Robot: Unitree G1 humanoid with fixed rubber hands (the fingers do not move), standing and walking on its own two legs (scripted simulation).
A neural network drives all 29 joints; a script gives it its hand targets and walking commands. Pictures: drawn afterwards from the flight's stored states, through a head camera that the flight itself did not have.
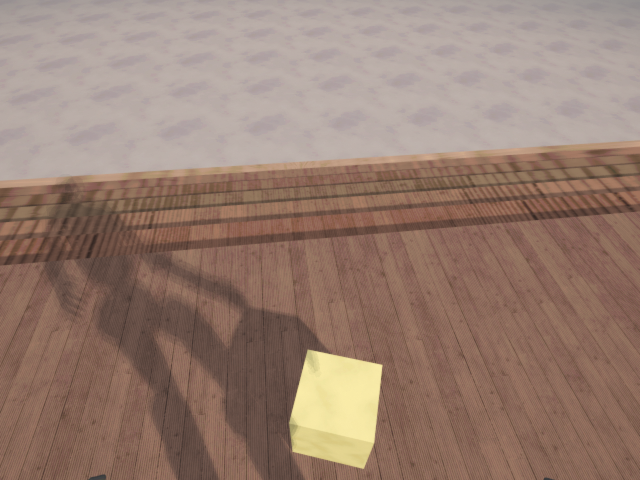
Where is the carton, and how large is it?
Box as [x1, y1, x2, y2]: [289, 350, 381, 468]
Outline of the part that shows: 307,350 289,422 292,450 363,468 374,439 381,365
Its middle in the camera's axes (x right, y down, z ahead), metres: +0.04 +0.49 +1.09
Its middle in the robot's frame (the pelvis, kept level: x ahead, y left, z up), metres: +0.45 -0.04 -0.66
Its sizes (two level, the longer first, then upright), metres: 0.210 0.200 0.250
